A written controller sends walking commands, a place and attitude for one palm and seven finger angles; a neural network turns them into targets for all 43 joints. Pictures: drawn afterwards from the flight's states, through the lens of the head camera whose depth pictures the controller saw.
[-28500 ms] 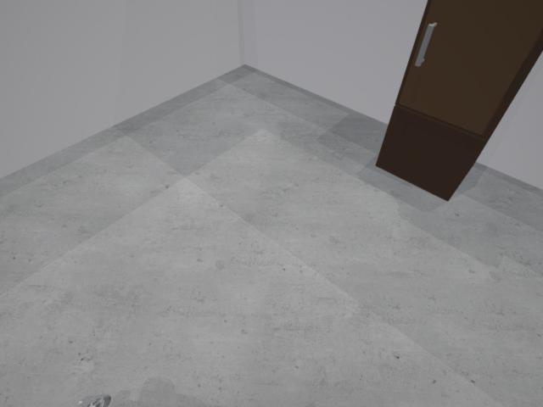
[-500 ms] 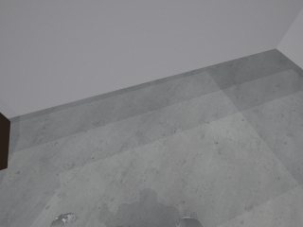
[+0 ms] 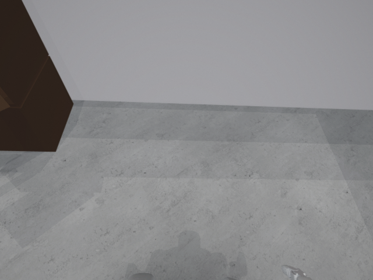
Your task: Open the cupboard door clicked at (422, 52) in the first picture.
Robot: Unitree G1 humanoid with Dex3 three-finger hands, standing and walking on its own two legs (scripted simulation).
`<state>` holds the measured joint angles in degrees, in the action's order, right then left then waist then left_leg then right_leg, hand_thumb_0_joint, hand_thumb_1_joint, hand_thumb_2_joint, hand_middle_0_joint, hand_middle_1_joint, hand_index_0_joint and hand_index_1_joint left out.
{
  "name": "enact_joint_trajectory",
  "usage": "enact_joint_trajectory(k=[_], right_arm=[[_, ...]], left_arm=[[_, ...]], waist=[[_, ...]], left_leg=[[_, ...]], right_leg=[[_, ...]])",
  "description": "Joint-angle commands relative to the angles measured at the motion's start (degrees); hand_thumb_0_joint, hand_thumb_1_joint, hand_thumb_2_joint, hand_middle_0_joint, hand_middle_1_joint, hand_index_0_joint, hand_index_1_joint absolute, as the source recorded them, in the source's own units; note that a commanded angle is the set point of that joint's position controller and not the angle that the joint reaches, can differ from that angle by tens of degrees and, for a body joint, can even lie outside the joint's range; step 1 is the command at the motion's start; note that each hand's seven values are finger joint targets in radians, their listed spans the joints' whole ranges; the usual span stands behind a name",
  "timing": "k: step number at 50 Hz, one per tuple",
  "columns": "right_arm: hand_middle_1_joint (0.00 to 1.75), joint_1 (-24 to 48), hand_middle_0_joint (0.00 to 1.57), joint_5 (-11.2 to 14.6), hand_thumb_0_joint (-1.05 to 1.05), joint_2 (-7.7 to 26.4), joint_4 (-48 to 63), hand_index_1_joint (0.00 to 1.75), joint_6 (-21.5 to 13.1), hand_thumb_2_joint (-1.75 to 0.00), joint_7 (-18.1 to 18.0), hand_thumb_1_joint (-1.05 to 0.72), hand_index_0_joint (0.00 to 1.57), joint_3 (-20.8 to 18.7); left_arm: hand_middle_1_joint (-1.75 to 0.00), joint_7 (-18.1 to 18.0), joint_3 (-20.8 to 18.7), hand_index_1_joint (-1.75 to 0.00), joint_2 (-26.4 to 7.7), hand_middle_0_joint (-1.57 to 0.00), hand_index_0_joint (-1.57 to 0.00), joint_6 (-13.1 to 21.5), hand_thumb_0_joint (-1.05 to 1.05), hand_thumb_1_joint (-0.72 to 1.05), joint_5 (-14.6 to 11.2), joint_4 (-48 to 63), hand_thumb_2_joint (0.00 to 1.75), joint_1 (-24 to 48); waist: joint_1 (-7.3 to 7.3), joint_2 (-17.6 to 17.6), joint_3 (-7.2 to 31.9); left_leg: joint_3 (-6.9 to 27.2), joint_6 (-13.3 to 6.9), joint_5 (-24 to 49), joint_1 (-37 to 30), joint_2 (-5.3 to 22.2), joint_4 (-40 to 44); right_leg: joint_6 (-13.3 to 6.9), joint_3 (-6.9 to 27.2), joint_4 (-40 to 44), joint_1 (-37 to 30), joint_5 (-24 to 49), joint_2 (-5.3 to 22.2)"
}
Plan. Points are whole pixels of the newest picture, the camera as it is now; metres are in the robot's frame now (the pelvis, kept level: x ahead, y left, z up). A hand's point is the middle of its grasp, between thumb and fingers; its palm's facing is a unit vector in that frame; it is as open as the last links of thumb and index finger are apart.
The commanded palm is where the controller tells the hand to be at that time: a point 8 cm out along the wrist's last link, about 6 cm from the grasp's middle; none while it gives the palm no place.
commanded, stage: turn to face it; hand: left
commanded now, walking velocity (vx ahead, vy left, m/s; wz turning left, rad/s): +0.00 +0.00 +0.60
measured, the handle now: out of the picture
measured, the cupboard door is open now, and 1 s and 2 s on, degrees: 44 44 44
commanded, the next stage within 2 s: take the last steps up to it in 1.24 s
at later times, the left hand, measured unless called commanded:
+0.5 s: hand out of the picture +0.06 +0.15 -0.13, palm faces +0.26 -0.92 -0.28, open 7.4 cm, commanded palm none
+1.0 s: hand out of the picture -0.02 +0.18 -0.14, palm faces +0.55 -0.79 -0.27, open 7.4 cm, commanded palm none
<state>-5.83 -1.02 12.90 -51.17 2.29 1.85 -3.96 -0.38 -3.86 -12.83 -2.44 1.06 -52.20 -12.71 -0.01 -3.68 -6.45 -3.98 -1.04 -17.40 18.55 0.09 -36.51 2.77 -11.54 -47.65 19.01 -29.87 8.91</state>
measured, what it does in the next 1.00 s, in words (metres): steps on the spot, turning left: right foot, then left foot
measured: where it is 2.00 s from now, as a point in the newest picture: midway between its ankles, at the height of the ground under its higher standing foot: outside the picture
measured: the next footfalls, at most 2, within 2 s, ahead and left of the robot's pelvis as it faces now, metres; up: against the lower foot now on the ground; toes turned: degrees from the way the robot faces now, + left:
right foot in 0.34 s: +0.07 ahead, -0.16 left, +0.00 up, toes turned +8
left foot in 0.72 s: +0.01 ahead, +0.08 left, +0.00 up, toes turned +30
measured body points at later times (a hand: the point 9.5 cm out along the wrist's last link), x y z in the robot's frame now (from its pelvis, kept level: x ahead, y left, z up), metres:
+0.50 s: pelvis +0.01 -0.06 +0.02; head +0.07 -0.07 +0.46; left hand +0.04 +0.20 -0.11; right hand +0.15 -0.30 -0.14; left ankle -0.04 +0.07 -0.64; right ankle +0.03 -0.16 -0.72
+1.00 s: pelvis +0.02 -0.05 +0.02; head +0.06 -0.02 +0.46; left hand -0.05 +0.22 -0.12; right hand +0.23 -0.21 -0.12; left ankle -0.03 +0.05 -0.72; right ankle +0.10 -0.18 -0.67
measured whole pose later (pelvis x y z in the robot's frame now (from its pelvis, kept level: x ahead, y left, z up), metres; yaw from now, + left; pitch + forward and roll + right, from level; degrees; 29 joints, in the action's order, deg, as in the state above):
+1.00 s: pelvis +0.02 -0.05 +0.02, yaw +33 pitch +1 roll -1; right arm -8.9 -1.5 12.0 -52.5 2.0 0.4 -2.7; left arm -0.3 -4.5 -14.8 -3.1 0.9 -51.7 -9.1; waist 0.0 -0.1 -5.2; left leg 2.5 -0.6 -14.0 16.1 -0.3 -29.2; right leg 4.2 -1.2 -51.9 25.1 -24.8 4.1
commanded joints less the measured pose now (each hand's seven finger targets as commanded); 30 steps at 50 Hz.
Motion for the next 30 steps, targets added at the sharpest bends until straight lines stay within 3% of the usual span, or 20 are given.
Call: enact_joint_trajectory(k=[1,3,5,8,10,12,14,15,16,17,18,19,21,22,26,30], right_arm=[[0.3,-8.6,0.2,-0.5,0.0,13.4,1.8,0.3,-1.0,-0.9,-2.8,-0.9,0.2,-3.0],[0.3,-5.1,0.2,-0.4,0.0,11.6,2.6,0.3,-1.5,-0.9,-3.0,-0.9,0.2,-2.2],[0.3,-4.3,0.2,-0.3,0.0,11.3,2.8,0.3,-1.7,-0.9,-2.9,-0.9,0.2,-1.9],[0.3,-5.1,0.2,-0.5,0.0,11.8,2.3,0.3,-1.5,-0.9,-2.6,-0.9,0.2,-2.2],[0.3,-4.4,0.2,-0.6,0.0,12.1,2.5,0.3,-1.1,-0.9,-2.4,-0.9,0.2,-2.5],[0.3,-2.9,0.2,-0.7,0.0,12.5,2.9,0.3,-0.7,-0.9,-2.4,-0.9,0.2,-2.8],[0.3,-1.1,0.2,-0.3,0.0,12.1,3.5,0.3,-0.5,-0.9,-2.3,-0.9,0.2,-3.0],[0.3,-0.2,0.2,0.2,0.0,10.9,4.0,0.3,-0.5,-0.9,-2.1,-0.9,0.2,-3.0],[0.3,-1.1,0.2,0.7,0.0,6.9,4.9,0.3,-0.5,-0.9,-1.7,-0.9,0.2,-2.5],[0.3,0.2,0.2,0.5,0.0,6.2,6.2,0.3,-0.6,-0.9,-1.5,-0.9,0.2,-2.2],[0.3,0.3,0.2,-0.1,0.0,7.7,5.0,0.3,-0.1,-0.9,-1.6,-0.9,0.2,-2.5],[0.3,0.2,0.2,0.0,0.0,7.1,4.0,0.3,0.3,-0.9,-1.4,-0.9,0.2,-2.6],[0.3,-0.9,0.2,0.1,0.0,5.7,2.6,0.3,1.0,-0.9,-0.6,-0.9,0.2,-2.0],[0.3,-0.8,0.2,0.1,0.0,5.1,2.4,0.3,1.2,-0.9,-0.4,-0.9,0.2,-1.7],[0.3,2.0,0.2,0.3,0.0,3.7,2.6,0.3,1.2,-0.9,0.1,-0.9,0.2,-1.1],[0.3,3.7,0.2,0.5,0.0,3.3,3.5,0.3,0.3,-0.9,0.1,-0.9,0.2,-0.6]], left_arm=[[-0.3,-0.8,-1.4,-0.3,-6.1,-0.2,-0.2,1.3,0.0,0.9,-0.1,7.3,0.9,6.9],[-0.3,-0.2,-1.6,-0.3,-6.0,-0.2,-0.2,1.0,0.0,0.9,0.0,5.5,0.9,4.7],[-0.3,-0.1,-1.5,-0.3,-6.0,-0.2,-0.2,0.9,0.0,0.9,-0.1,4.8,0.9,3.3],[-0.3,-0.2,-1.2,-0.3,-5.6,-0.2,-0.2,0.8,0.0,0.9,-0.3,5.5,0.9,4.8],[-0.3,-0.1,-1.1,-0.3,-5.6,-0.2,-0.2,0.9,0.0,0.9,-0.3,6.2,0.9,5.3],[-0.3,-0.2,-1.0,-0.3,-5.3,-0.2,-0.2,1.2,0.0,0.9,-0.6,6.2,0.9,3.8],[-0.3,-0.3,-1.3,-0.3,-5.8,-0.2,-0.2,1.8,0.0,0.9,-0.7,5.4,0.9,0.2],[-0.3,-0.6,-1.8,-0.3,-7.9,-0.2,-0.2,2.4,0.0,0.9,-0.4,5.0,0.9,-3.0],[-0.3,-1.2,-2.9,-0.3,-12.7,-0.2,-0.2,3.1,0.0,0.9,0.5,4.7,0.9,-5.3],[-0.3,-1.4,-2.9,-0.3,-15.6,-0.2,-0.2,2.9,0.0,0.9,0.7,5.2,0.9,-4.5],[-0.3,-1.8,-2.3,-0.3,-12.6,-0.2,-0.2,3.3,0.0,0.9,0.2,5.2,0.9,-2.8],[-0.3,-1.9,-1.8,-0.3,-10.9,-0.2,-0.2,3.1,0.0,0.9,0.1,5.7,0.9,-0.4],[-0.3,-1.9,-1.0,-0.3,-8.2,-0.2,-0.2,2.9,0.0,0.9,0.1,6.7,0.9,3.5],[-0.3,-1.8,-1.0,-0.3,-8.1,-0.2,-0.2,3.0,0.0,0.9,0.2,6.8,0.9,3.5],[-0.3,-1.6,-1.6,-0.3,-9.7,-0.2,-0.2,3.1,0.0,0.9,0.4,5.5,0.9,-0.3],[-0.3,-1.5,-2.4,-0.3,-10.9,-0.2,-0.2,3.1,0.0,0.9,0.7,3.8,0.9,-2.9]], waist=[[4.38,17.0,10.8],[1.8,12.6,9.7],[0.83,12.1,9.9],[1.4,10.6,9.4],[1.35,11.8,8.5],[0.79,13.9,8.6],[-1.25,12.4,9.6],[-2.98,9.2,10.6],[-3.66,-5.2,12.1],[-3.97,-13.3,10.2],[-2.75,-12.5,8.7],[-1.25,-12.1,7.0],[0.83,-8.6,6.1],[0.86,-8.7,5.9],[-1.06,-6.3,6.5],[-2.62,-8.1,8.1]], left_leg=[[23.6,-11.4,30.6,-14.2,19.3,14.8],[18.1,-8.8,31.2,-11.9,14.7,15.1],[15.9,-8.1,30.6,-11.8,13.1,15.1],[17.7,-8.5,27.7,-10.6,12.9,15.3],[18.8,-8.1,23.6,-7.8,12.2,15.0],[20.3,-7.5,22.7,-4.9,11.3,13.6],[20.8,-5.7,21.1,-0.9,9.3,10.2],[19.2,-3.2,15.2,3.7,6.4,6.1],[11.6,1.1,-1.8,14.3,-0.8,-5.6],[6.2,3.2,-19.7,16.7,-4.4,-21.2],[9.6,2.7,-18.0,17.0,-1.1,-30.5],[8.8,3.3,-14.6,17.5,-0.1,-35.3],[6.3,4.3,-9.1,15.2,1.4,-34.5],[4.8,4.7,-8.3,13.9,1.3,-31.7],[0.7,5.0,-8.2,10.8,0.8,-18.7],[-1.2,4.0,-9.7,7.2,0.5,-7.5]], right_leg=[[1.8,11.3,-20.0,17.6,-1.5,-1.5],[2.1,11.6,-19.4,15.0,4.6,-2.4],[2.3,11.4,-16.1,13.1,6.2,-2.9],[2.3,10.8,-9.0,10.3,5.3,-4.5],[2.1,10.0,-2.6,6.4,4.6,-5.7],[1.6,8.8,4.3,1.0,5.3,-7.5],[1.1,8.0,15.0,-7.4,12.2,-8.8],[0.7,10.1,23.5,-14.8,17.3,-6.3],[-3.5,24.0,30.5,-23.4,20.2,7.8],[-10.7,32.9,31.9,-17.9,28.3,20.1],[-12.5,30.6,30.4,-14.1,32.4,18.7],[-11.9,26.3,28.9,-12.6,35.1,15.1],[-9.7,14.5,26.8,-11.2,39.5,10.1],[-9.0,11.9,26.8,-10.7,39.9,9.5],[-8.4,8.0,25.9,-15.2,42.6,10.0],[-9.2,7.6,22.5,-18.4,47.5,12.2]])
